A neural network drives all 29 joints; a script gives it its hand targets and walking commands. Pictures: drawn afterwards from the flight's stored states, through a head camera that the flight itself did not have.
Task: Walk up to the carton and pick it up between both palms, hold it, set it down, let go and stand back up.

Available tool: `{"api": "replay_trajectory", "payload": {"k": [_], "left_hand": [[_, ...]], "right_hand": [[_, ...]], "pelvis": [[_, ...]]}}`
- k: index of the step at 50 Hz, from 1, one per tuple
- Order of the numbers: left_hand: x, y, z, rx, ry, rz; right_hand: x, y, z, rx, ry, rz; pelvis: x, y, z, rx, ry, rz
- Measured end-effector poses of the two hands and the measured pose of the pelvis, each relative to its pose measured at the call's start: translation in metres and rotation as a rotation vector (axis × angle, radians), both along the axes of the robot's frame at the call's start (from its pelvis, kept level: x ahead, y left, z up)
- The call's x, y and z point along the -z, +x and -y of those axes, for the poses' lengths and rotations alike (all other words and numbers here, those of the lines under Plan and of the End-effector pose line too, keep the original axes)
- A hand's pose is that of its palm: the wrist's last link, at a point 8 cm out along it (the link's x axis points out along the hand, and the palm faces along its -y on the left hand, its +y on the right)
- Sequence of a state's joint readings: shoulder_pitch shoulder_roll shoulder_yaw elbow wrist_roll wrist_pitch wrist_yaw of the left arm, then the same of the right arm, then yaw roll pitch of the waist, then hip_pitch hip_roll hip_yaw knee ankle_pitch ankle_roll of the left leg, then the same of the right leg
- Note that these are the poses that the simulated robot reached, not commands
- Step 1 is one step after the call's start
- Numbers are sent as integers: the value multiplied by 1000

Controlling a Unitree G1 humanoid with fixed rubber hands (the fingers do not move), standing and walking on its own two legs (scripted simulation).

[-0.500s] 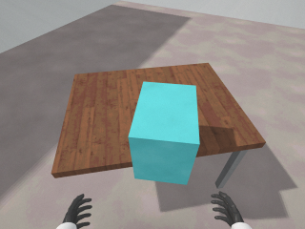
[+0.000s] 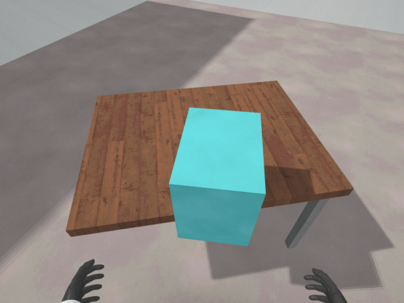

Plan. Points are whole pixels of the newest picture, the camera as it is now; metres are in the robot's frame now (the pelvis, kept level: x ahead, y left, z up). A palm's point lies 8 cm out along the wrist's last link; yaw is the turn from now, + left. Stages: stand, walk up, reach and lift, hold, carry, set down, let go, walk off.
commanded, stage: stand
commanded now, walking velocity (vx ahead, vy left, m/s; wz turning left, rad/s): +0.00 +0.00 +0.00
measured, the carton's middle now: (218, 176) +0.45 -0.03 -0.07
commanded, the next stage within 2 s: none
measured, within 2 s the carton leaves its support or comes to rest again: neither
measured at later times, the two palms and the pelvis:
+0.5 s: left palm (74, 299) +0.15 +0.27 -0.08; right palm (335, 302) +0.14 -0.26 -0.10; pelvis +0.01 +0.00 +0.00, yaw +0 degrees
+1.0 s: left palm out of the picture +0.14 +0.27 -0.09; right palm out of the picture +0.14 -0.26 -0.10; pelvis +0.01 +0.00 +0.00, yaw +0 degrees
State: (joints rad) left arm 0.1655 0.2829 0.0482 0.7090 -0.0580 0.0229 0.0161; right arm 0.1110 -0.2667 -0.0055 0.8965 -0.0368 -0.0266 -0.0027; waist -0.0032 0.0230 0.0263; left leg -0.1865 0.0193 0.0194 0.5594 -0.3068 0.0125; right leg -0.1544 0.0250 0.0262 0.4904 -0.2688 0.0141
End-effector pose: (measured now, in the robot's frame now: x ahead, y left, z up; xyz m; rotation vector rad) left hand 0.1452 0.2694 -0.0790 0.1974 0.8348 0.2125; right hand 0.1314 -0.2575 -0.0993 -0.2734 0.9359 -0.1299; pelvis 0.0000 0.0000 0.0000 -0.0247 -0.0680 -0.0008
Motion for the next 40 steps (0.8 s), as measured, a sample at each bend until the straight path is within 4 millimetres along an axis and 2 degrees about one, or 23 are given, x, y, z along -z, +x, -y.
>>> {"api": "replay_trajectory", "payload": {"k": [17,40], "left_hand": [[5,8,-3,-4,5,-37],[8,-1,-4,-10,5,-50]], "right_hand": [[3,12,0,8,4,-20],[2,7,0,9,5,-17]], "pelvis": [[0,14,0,0,0,-19],[0,9,0,0,0,-13]]}}
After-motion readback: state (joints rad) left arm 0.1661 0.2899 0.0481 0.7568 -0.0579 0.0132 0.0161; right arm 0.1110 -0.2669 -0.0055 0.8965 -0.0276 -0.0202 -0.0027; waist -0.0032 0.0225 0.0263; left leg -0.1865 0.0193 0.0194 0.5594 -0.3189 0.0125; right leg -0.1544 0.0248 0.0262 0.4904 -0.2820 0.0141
